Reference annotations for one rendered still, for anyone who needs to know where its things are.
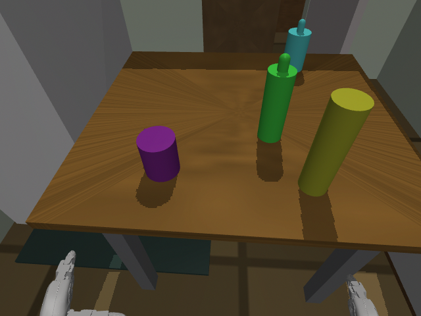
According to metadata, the right robot hand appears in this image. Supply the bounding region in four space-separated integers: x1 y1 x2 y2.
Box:
346 274 379 316

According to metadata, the left robot hand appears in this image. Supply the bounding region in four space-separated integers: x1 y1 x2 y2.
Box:
39 250 126 316

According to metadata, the table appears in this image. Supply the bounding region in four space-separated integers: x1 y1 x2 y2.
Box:
25 51 421 303

